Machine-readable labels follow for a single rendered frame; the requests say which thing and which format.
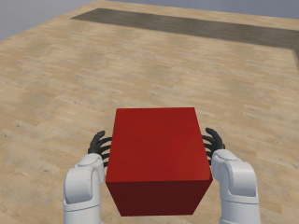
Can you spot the robot left hand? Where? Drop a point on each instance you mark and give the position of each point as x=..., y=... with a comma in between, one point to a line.
x=95, y=146

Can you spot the robot right hand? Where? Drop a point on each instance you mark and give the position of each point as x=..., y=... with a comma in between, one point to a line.
x=216, y=143

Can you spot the left robot forearm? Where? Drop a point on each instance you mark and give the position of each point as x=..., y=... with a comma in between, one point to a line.
x=82, y=191

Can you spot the carton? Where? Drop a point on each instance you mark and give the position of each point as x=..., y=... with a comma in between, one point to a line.
x=157, y=164

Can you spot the right robot forearm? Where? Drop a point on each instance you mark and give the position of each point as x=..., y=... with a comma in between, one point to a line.
x=238, y=188

